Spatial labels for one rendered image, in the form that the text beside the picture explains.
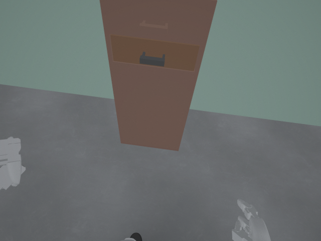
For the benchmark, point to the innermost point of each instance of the drawer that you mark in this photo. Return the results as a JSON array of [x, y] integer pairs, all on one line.
[[177, 55]]

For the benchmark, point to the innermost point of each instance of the robot left hand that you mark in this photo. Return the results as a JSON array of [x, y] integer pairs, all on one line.
[[11, 162]]

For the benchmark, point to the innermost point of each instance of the robot right hand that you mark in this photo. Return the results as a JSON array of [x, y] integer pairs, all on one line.
[[255, 228]]

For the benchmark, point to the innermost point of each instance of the cabinet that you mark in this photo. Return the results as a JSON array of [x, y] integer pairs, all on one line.
[[152, 103]]

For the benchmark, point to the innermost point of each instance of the handle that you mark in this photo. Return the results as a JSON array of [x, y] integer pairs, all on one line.
[[153, 29], [152, 60]]

